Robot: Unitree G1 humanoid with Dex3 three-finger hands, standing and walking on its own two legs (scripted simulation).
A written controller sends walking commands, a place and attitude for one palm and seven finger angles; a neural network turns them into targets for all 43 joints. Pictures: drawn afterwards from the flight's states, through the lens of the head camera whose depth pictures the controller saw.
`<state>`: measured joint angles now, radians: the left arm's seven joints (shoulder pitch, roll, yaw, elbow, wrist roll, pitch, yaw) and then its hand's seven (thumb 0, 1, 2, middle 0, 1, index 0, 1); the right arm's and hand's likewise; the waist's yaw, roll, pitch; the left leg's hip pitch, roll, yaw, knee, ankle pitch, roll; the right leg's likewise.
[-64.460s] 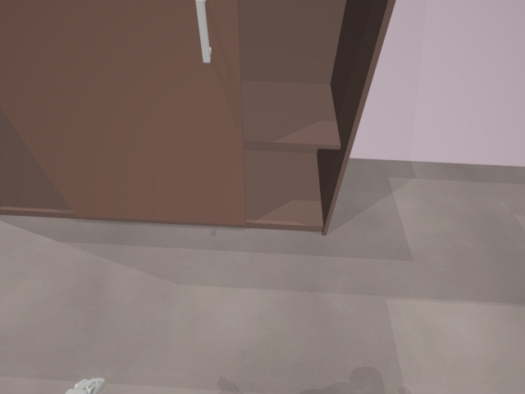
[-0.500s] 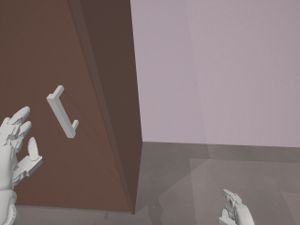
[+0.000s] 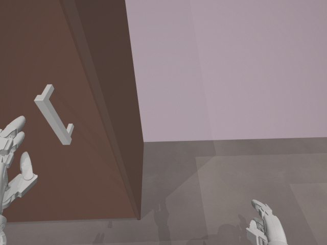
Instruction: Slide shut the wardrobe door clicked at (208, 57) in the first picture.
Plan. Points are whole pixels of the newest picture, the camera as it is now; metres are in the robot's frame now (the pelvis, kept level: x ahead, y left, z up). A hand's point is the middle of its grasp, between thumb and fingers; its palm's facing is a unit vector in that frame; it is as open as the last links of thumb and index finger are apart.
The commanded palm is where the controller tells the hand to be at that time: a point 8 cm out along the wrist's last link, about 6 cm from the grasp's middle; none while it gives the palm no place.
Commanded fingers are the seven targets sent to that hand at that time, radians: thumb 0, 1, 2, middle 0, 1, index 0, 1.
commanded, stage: step back with the hand held close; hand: left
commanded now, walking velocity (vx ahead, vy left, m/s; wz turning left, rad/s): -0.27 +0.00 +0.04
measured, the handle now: (58, 116) +0.35 +0.27 +0.15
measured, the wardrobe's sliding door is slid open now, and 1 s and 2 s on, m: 0.00 0.00 0.00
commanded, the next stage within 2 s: stop stepping back and stand still in 1.02 s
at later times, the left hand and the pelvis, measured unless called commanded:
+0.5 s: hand out of the picture +0.09 +0.32 +0.15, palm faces +0.46 -0.76 -0.46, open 7.5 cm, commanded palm +0.03 +0.35 +0.17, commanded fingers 0.00 0.90 0.90 -0.20 -0.30 -0.20 -0.30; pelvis -0.09 +0.04 -0.01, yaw +5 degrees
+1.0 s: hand out of the picture -0.03 +0.36 +0.17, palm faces +0.48 -0.80 -0.36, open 7.5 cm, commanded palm -0.06 +0.39 +0.17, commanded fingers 0.00 0.90 0.90 -0.20 -0.30 -0.20 -0.30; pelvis -0.21 +0.09 -0.03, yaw -1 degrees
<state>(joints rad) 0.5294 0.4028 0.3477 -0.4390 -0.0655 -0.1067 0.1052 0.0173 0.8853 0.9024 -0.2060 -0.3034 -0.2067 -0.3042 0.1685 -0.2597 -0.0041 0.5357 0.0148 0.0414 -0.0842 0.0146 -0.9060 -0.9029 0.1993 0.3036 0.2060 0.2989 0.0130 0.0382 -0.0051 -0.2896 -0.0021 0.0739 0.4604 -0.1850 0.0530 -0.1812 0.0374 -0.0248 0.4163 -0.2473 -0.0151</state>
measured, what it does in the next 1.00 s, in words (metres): walks backwards: right foot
